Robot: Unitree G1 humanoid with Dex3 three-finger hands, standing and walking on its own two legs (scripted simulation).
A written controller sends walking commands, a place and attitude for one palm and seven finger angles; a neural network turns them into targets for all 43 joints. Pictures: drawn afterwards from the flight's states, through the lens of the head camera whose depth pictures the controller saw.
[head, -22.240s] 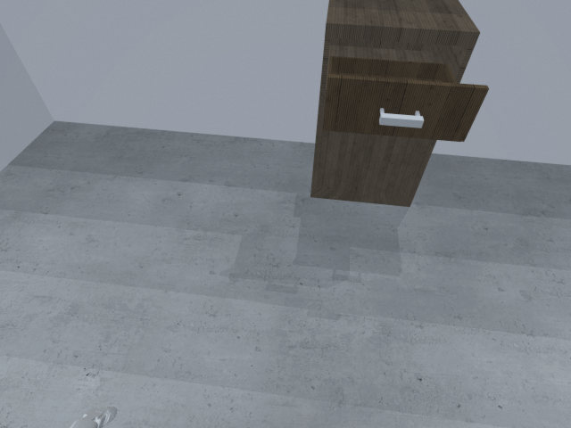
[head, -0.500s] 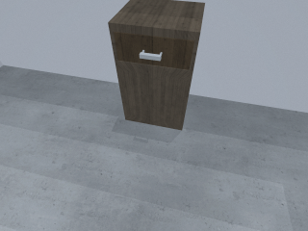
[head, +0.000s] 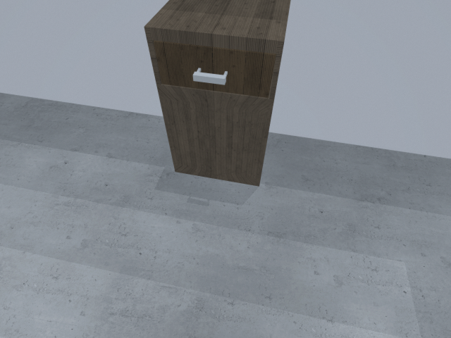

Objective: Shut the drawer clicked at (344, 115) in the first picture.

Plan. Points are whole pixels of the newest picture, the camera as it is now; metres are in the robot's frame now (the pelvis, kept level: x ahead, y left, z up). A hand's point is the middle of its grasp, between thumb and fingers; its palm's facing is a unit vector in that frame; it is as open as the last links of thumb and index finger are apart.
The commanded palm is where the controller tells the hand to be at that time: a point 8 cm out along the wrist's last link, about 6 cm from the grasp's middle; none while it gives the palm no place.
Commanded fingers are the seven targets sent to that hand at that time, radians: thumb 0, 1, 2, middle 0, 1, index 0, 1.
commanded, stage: look to check the result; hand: left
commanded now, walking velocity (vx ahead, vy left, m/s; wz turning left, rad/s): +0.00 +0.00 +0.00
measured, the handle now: (211, 75) +1.00 +0.10 -0.09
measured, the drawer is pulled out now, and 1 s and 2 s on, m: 0.00 0.00 0.00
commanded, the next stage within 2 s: none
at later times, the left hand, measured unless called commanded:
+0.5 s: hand out of the picture +0.01 +0.16 -0.17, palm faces +0.02 -0.98 -0.20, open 7.4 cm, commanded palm none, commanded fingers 0.00 0.90 0.90 -0.20 -0.30 -0.20 -0.30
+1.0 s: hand out of the picture +0.03 +0.17 -0.17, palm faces +0.01 -0.98 -0.22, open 7.4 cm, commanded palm none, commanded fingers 0.00 0.90 0.90 -0.20 -0.30 -0.20 -0.30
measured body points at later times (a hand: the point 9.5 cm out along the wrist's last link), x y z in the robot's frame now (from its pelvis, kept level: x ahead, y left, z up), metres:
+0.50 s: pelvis +0.01 -0.01 +0.00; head +0.03 -0.01 +0.45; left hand +0.01 +0.22 -0.16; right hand +0.00 -0.23 -0.16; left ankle +0.03 +0.11 -0.74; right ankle -0.01 -0.12 -0.74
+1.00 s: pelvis +0.01 -0.01 +0.00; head +0.03 -0.02 +0.45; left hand +0.03 +0.22 -0.15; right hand +0.01 -0.24 -0.16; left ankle +0.03 +0.11 -0.74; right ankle -0.01 -0.12 -0.74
